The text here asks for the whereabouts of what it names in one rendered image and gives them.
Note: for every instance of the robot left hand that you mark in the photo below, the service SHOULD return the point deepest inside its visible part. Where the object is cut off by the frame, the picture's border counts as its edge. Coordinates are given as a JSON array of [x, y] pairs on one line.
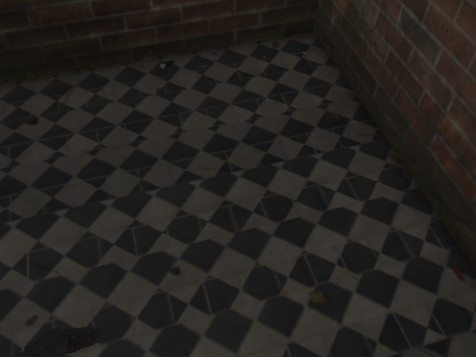
[[58, 342]]

